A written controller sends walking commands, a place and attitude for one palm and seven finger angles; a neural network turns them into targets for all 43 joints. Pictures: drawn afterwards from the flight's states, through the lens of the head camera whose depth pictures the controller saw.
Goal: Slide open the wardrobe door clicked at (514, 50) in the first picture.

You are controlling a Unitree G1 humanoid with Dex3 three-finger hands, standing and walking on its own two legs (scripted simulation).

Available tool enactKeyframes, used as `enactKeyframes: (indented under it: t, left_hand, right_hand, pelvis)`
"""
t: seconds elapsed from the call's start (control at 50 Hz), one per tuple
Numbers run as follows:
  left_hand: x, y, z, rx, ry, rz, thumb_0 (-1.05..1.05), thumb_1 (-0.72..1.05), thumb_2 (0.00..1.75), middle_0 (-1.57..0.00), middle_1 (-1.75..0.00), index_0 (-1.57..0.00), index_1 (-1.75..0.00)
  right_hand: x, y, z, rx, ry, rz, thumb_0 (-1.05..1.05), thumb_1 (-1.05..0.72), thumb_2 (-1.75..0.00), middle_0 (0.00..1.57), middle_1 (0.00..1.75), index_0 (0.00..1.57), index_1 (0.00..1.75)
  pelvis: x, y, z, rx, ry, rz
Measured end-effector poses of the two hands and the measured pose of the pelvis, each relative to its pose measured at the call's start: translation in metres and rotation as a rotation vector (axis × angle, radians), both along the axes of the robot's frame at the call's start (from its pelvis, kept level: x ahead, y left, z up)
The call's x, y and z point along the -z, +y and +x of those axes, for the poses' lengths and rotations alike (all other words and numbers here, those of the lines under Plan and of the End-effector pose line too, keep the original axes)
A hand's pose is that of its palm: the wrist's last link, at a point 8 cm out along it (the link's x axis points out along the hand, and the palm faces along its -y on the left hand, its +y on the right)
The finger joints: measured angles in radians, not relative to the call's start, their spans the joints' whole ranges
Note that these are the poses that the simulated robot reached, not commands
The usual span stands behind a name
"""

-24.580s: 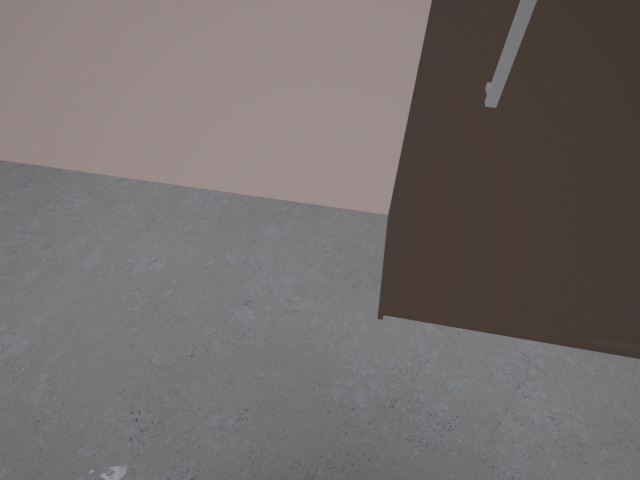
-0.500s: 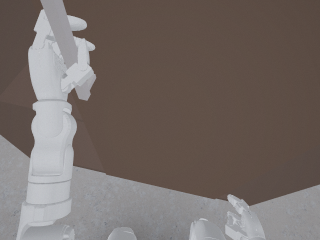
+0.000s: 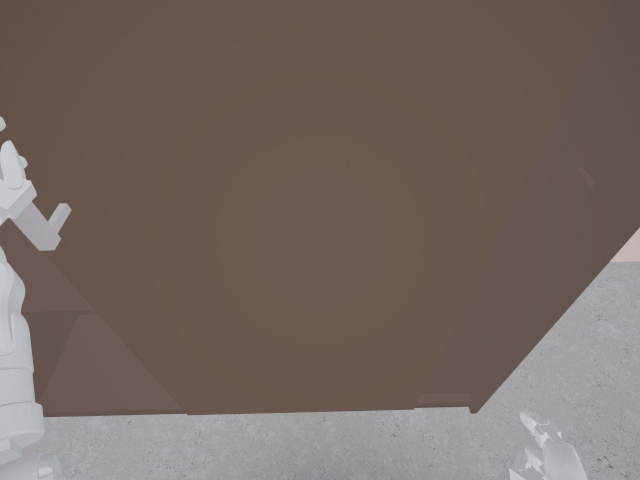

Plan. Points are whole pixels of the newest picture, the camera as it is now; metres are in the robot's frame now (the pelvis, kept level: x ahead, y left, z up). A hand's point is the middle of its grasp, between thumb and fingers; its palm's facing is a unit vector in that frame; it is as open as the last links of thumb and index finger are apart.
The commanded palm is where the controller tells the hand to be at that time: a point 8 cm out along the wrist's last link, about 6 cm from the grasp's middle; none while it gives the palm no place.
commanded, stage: stop walking and hold the door there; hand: left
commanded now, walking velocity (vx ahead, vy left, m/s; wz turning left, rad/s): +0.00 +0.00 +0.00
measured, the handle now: (2, 161) +0.37 +0.35 +0.23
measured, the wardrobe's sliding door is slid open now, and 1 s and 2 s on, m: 0.46 0.46 0.46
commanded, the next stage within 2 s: loosen the grip on the handle in 2.00 s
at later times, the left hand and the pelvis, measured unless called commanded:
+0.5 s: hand (16, 188) +0.34 +0.32 +0.22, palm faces +0.56 -0.80 -0.21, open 5.7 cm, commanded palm +0.30 +0.35 +0.18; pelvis -0.06 +0.00 +0.00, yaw -5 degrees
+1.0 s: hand (24, 192) +0.35 +0.33 +0.21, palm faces +0.49 -0.84 -0.24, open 5.3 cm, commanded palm +0.31 +0.36 +0.18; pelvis -0.05 +0.02 +0.00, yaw -2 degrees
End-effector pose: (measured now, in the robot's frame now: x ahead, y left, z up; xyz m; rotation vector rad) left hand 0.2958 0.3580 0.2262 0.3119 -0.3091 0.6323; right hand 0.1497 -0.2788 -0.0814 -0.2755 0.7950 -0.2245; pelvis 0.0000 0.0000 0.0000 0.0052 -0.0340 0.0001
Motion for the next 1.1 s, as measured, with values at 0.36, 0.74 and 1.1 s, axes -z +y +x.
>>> enactKeyframes:
  t: [0.36, 0.74, 1.1]
  left_hand:
    - [-0.002, -0.002, -0.005, 0.052, 0.063, -0.047, -0.09, 0.72, 0.74, -0.46, -1.40, -0.29, -1.40]
    - [-0.003, 0.001, -0.005, 0.064, 0.101, -0.051, -0.11, 0.69, 0.77, -0.46, -1.40, -0.37, -1.40]
    - [0.011, 0.013, 0.008, 0.194, 0.050, 0.027, -0.18, 0.66, 0.82, -0.47, -1.43, -0.44, -1.40]
  right_hand:
    - [0.018, 0.032, -0.131, 0.095, 0.114, 0.078, 0.01, -0.90, -0.90, 0.21, 0.30, 0.20, 0.30]
    - [0.018, -0.015, -0.173, 0.190, 0.167, -0.015, 0.01, -0.90, -0.90, 0.20, 0.30, 0.20, 0.30]
    - [0.027, 0.030, -0.118, 0.098, 0.188, -0.017, 0.01, -0.90, -0.90, 0.20, 0.30, 0.20, 0.30]
  pelvis:
    - [-0.003, 0.002, -0.050, 0.081, 0.021, -0.024]
    - [0.001, -0.003, -0.065, 0.076, 0.016, -0.031]
    - [0.010, 0.043, -0.055, 0.019, -0.004, 0.021]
